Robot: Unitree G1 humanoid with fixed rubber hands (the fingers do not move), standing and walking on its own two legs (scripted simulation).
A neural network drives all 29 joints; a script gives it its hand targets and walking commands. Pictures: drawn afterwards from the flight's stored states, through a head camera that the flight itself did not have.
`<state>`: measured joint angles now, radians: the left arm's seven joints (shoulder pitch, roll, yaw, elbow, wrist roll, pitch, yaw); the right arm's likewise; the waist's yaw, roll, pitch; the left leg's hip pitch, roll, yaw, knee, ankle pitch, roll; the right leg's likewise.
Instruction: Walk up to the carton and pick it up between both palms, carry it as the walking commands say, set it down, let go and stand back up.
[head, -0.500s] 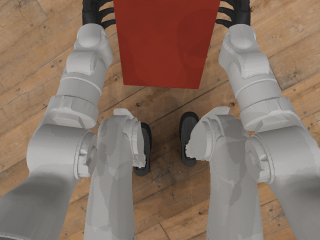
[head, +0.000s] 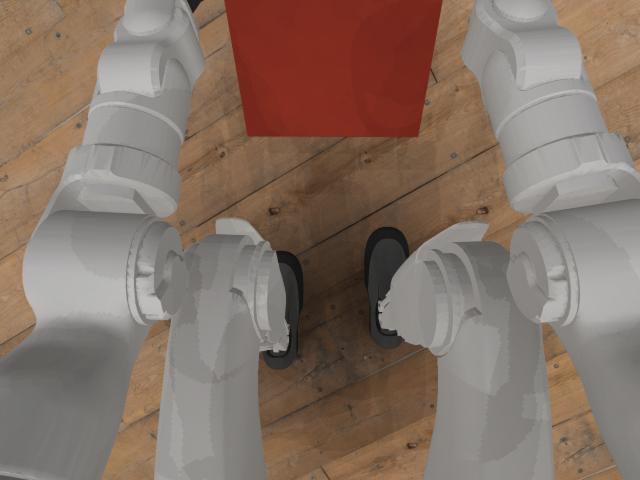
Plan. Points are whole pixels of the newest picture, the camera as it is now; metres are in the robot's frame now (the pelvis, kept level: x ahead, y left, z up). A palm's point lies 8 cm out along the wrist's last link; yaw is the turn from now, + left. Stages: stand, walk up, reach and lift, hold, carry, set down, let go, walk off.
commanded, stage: set down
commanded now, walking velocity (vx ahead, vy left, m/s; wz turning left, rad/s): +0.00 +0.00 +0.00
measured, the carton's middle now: out of the picture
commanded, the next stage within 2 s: none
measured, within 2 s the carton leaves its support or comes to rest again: rests again in 1.68 s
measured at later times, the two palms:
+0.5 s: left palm out of the picture +0.61 +0.15 -0.18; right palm out of the picture +0.61 -0.15 -0.18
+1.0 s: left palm out of the picture +0.61 +0.15 -0.18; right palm out of the picture +0.62 -0.15 -0.19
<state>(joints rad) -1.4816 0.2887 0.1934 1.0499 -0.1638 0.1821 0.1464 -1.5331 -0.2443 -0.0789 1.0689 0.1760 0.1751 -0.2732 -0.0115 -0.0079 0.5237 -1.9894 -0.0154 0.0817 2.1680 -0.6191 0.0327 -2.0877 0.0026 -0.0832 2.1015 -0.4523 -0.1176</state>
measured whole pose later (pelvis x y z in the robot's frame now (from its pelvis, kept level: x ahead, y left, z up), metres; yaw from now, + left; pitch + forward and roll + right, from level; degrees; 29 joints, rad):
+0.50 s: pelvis +0.04 +0.00 -0.03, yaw +1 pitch +33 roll +3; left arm -1.49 0.26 0.35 0.91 -0.11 0.18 -0.01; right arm -1.56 -0.28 -0.23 1.00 0.13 0.16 -0.09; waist -0.01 -0.01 0.45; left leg -2.16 -0.03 0.09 2.29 -0.71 0.04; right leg -2.27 0.00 -0.08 2.23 -0.54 -0.12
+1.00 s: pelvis +0.05 +0.01 -0.04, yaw +1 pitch +35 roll +2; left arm -1.44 0.22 0.40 0.87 -0.07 0.16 -0.04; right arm -1.52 -0.28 -0.25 1.00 0.13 0.14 -0.06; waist -0.01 -0.01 0.41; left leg -2.19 -0.05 0.08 2.31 -0.74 0.04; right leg -2.29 0.00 -0.08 2.25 -0.57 -0.11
